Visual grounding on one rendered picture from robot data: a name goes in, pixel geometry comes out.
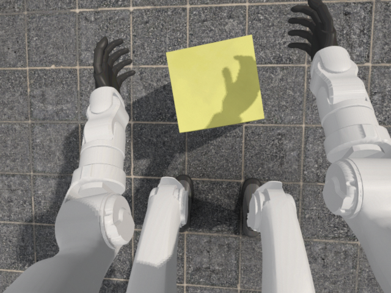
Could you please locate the robot right hand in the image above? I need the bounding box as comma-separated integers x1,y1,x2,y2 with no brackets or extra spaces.
288,0,338,60

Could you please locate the right robot foot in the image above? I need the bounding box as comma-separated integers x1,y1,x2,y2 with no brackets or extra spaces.
241,178,262,237

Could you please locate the robot left forearm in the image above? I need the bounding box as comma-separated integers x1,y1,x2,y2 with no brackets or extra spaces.
55,87,129,246

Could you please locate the robot right upper arm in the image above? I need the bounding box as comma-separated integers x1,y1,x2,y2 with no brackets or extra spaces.
323,157,391,293

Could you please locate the robot right forearm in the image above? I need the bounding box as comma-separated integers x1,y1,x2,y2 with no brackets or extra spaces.
310,46,391,163

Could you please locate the right robot thigh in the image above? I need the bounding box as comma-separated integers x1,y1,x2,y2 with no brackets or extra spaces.
250,189,315,293

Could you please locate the robot left upper arm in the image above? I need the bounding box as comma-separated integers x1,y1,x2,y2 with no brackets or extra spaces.
3,192,135,293

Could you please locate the robot left hand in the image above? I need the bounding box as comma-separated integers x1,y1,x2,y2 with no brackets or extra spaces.
93,37,136,93

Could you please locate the carton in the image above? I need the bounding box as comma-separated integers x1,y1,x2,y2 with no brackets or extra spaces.
166,35,265,133

